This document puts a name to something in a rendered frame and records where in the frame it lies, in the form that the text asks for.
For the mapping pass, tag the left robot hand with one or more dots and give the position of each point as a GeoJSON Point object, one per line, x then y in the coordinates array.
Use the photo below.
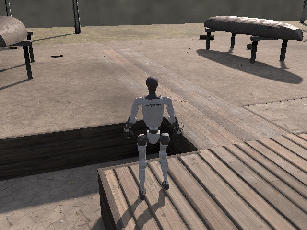
{"type": "Point", "coordinates": [125, 134]}

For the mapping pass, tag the right robot hand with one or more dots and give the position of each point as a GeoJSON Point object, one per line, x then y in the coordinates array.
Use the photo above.
{"type": "Point", "coordinates": [178, 135]}

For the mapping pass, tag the right robot forearm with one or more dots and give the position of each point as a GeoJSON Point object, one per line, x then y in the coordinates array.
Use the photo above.
{"type": "Point", "coordinates": [176, 126]}

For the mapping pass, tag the left robot shin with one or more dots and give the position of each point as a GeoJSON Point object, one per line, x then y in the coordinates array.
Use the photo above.
{"type": "Point", "coordinates": [141, 177]}

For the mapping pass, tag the left robot forearm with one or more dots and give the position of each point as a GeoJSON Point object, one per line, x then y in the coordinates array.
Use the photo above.
{"type": "Point", "coordinates": [128, 126]}

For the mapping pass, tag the left robot upper arm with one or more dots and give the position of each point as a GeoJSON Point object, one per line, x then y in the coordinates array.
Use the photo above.
{"type": "Point", "coordinates": [134, 110]}

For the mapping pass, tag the humanoid robot torso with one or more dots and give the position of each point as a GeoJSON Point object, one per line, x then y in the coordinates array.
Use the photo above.
{"type": "Point", "coordinates": [153, 111]}

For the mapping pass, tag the right robot upper arm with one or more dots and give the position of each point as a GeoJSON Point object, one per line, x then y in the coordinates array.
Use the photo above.
{"type": "Point", "coordinates": [170, 109]}

